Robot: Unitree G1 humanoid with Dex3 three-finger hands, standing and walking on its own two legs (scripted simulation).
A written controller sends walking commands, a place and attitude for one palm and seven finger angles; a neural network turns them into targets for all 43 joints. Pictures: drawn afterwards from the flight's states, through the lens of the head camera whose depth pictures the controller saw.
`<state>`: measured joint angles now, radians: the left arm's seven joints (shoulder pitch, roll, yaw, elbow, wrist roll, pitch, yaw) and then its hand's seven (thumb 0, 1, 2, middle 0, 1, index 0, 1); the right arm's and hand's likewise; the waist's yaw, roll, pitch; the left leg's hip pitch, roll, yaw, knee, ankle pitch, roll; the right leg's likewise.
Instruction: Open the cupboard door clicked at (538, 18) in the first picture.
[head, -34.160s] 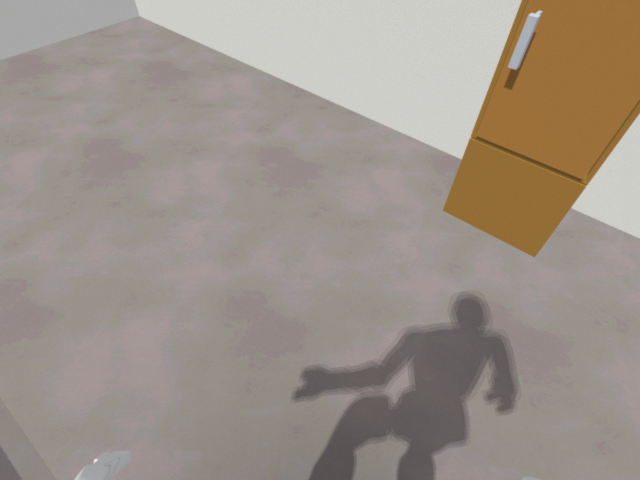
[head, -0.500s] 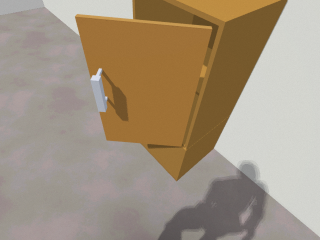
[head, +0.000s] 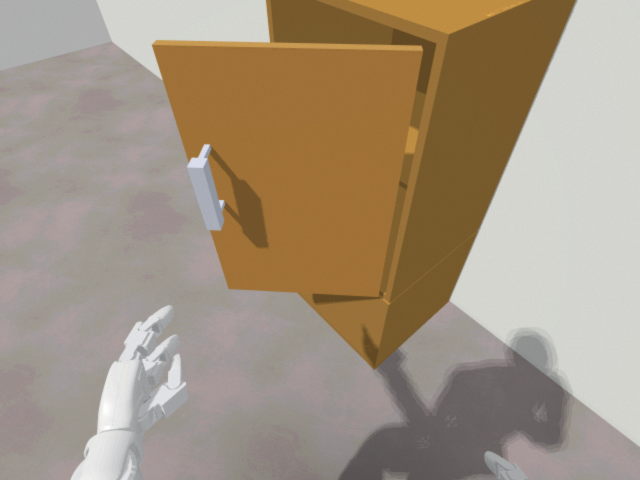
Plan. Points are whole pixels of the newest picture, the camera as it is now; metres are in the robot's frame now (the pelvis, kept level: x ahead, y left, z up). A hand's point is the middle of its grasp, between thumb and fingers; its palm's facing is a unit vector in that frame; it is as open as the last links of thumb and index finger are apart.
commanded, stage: raise the hand with hooked fingers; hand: left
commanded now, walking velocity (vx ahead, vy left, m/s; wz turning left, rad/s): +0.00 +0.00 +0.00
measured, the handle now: (210, 187) +0.59 +0.21 +0.03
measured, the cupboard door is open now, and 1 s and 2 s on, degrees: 45 45 45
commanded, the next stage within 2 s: move the hooked fingers beside the handle in 1.88 s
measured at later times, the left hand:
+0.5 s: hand (178, 413) +0.21 +0.18 -0.02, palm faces -0.14 -0.99 -0.05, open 10.4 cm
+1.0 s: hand (114, 368) +0.25 +0.26 +0.03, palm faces -0.03 -1.00 -0.05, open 13.2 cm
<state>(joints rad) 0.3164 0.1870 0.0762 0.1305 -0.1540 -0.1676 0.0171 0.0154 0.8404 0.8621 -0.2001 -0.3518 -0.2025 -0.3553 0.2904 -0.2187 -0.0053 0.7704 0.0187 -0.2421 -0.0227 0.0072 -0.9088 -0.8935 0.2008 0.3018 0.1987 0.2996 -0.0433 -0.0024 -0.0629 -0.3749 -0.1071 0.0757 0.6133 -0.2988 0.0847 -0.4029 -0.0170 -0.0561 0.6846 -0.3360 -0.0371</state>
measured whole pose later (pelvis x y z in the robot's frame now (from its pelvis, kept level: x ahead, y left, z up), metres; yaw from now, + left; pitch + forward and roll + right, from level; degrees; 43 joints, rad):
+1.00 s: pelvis +0.00 +0.02 -0.04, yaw +0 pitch +12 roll -4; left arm 0.17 0.37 0.34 0.17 -0.37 -0.35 -0.43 0.00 -0.32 0.38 -0.29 -1.08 -0.29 -1.09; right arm 0.26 -0.28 0.02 0.53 0.05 -0.23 -0.05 0.01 -0.90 -0.89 0.20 0.30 0.20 0.30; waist -0.01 0.01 -0.11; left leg -0.73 -0.04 0.04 0.98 -0.46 0.10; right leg -0.68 0.04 -0.11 0.90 -0.43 -0.04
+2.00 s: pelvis +0.00 +0.01 -0.02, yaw +0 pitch +10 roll -3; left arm -0.05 0.46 0.42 0.42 -0.37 -0.23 -0.56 -0.01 -0.50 0.30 -0.30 -1.20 -0.30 -1.20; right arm 0.28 -0.29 0.05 0.53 0.05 -0.18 -0.06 0.01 -0.90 -0.89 0.20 0.30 0.20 0.30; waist -0.01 0.02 -0.09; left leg -0.65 -0.04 0.03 0.88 -0.41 0.09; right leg -0.61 0.04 -0.11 0.81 -0.38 -0.05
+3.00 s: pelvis +0.00 +0.01 -0.04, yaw -2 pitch +19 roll -4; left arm -0.71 0.63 0.46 1.08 -0.22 -0.35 -0.57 -0.01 -0.50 0.30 -0.30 -1.20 -0.30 -1.20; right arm 0.34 -0.30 0.05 0.58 0.05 -0.01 -0.06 0.00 -0.90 -0.89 0.20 0.30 0.20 0.30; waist -0.11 0.01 -0.10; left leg -0.84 -0.02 0.04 0.97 -0.45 0.10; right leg -0.80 0.06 -0.10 0.88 -0.40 -0.05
